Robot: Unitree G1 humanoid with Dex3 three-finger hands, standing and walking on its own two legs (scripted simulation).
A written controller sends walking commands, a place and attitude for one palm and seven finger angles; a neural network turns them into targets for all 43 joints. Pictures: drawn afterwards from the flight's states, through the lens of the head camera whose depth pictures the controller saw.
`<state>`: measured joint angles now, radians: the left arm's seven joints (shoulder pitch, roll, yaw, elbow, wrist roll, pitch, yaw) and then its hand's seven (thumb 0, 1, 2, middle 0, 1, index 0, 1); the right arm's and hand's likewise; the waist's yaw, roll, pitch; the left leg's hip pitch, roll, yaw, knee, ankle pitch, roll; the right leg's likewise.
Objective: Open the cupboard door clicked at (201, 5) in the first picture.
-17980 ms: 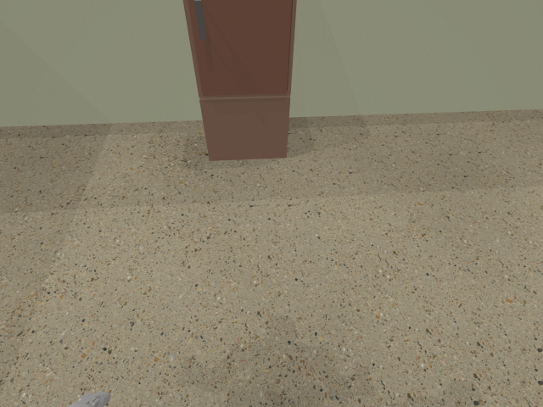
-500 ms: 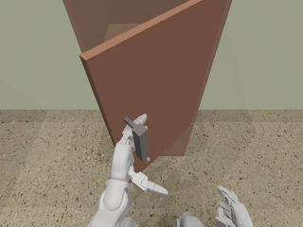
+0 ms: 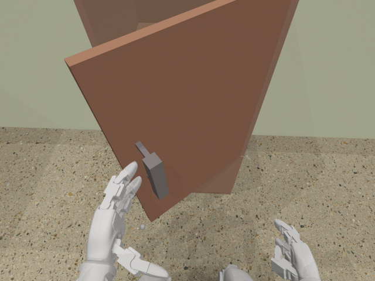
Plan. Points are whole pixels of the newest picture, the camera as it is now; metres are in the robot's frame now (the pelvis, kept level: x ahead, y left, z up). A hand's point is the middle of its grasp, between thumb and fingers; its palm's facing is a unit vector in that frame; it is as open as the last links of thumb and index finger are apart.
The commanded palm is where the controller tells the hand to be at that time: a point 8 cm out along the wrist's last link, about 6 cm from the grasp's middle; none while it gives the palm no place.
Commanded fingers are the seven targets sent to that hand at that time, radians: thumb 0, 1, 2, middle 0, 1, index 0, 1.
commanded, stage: slide the hand sideways off the handle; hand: left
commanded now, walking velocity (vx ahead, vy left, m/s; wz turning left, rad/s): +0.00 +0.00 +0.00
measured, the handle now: (151, 171) +0.32 +0.09 +0.07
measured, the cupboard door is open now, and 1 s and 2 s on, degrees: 41 41 41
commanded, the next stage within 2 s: draw the hand back to the body in 0.28 s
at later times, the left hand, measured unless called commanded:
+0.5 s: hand (117, 250) +0.17 +0.13 +0.08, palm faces -0.05 -1.00 -0.02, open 16.3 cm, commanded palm +0.14 +0.19 +0.09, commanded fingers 0.00 -0.50 0.30 -0.15 -0.30 -0.15 -0.30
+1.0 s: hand (52, 233) +0.18 +0.20 +0.14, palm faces +0.13 -0.95 -0.27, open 15.6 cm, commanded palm +0.14 +0.26 +0.16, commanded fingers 0.00 -0.08 0.48 -0.17 -0.30 -0.17 -0.30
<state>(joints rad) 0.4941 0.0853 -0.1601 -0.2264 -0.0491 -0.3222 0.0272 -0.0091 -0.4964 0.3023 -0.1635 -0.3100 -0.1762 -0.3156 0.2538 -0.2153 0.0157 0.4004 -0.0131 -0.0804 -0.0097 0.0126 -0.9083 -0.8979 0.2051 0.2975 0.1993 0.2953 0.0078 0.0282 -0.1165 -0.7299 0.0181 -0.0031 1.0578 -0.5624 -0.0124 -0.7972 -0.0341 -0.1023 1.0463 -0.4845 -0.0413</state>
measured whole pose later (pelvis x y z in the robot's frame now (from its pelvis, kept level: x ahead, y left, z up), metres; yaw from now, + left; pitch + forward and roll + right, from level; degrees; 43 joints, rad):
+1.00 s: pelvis +0.00 +0.02 +0.03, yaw +0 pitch +5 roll -2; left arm 0.64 0.29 0.09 -0.48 -0.09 -0.07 0.02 -0.01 -0.36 0.36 -0.15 -0.30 -0.16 -0.30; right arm 0.29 -0.22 0.04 0.46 0.02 -0.14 -0.09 0.01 -0.91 -0.90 0.21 0.30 0.20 0.30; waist 0.03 0.05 -0.11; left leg -0.47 0.02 0.00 0.88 -0.49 0.02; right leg -0.51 -0.02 -0.10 0.82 -0.40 -0.01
